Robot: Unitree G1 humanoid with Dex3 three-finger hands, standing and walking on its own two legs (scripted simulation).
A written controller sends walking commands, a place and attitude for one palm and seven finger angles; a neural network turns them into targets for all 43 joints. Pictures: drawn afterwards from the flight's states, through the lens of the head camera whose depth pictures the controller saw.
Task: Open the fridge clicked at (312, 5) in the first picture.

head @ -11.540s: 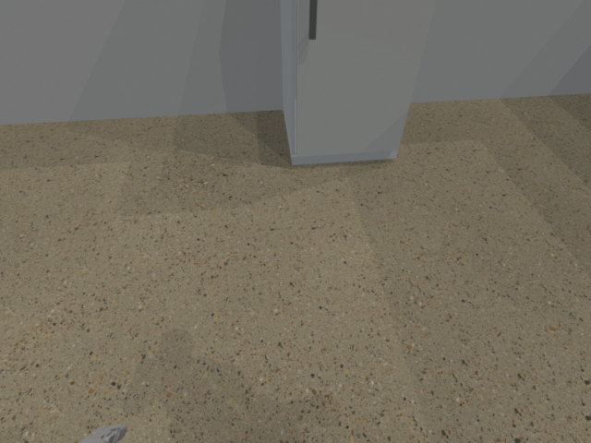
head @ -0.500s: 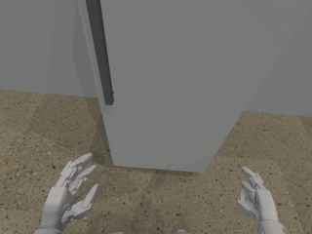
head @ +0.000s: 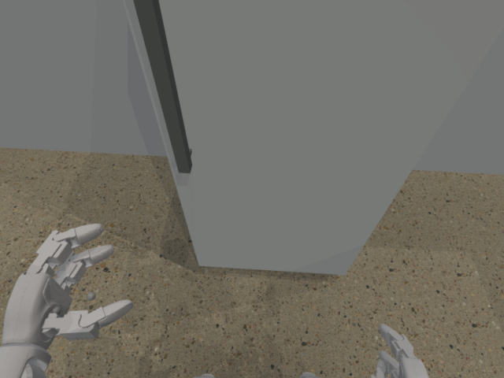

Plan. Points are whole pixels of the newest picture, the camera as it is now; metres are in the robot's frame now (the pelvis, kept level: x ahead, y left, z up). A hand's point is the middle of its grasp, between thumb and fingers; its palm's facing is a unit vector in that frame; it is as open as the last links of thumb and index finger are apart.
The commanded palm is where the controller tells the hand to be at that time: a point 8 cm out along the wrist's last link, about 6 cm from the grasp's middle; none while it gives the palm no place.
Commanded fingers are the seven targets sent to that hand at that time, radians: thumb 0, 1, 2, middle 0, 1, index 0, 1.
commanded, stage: raise the hand to about handle height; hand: left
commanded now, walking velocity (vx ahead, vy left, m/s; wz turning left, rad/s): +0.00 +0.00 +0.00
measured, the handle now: (165, 61) +0.54 +0.17 +0.22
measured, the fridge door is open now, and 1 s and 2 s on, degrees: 0 0 0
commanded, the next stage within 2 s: move the hooked fingers beside the handle in 1.18 s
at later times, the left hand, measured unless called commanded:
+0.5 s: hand (57, 253) +0.25 +0.27 +0.11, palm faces +0.03 -1.00 -0.05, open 13.8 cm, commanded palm +0.23 +0.32 +0.13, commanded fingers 0.00 -0.50 0.30 -0.30 -1.20 -0.30 -1.20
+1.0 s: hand (50, 225) +0.28 +0.28 +0.14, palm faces +0.05 -1.00 -0.03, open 14.0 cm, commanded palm +0.25 +0.32 +0.14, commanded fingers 0.00 -0.50 0.30 -0.30 -1.20 -0.30 -1.20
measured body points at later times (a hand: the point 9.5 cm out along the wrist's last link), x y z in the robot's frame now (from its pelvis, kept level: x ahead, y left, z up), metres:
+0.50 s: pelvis +0.00 +0.01 +0.02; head +0.02 +0.00 +0.47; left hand +0.25 +0.32 +0.12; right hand +0.19 -0.22 -0.04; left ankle -0.01 +0.11 -0.69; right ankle +0.02 -0.12 -0.69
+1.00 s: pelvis +0.01 +0.00 +0.03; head +0.03 +0.00 +0.48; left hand +0.27 +0.33 +0.14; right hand +0.17 -0.24 -0.04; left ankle -0.01 +0.11 -0.69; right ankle +0.02 -0.12 -0.69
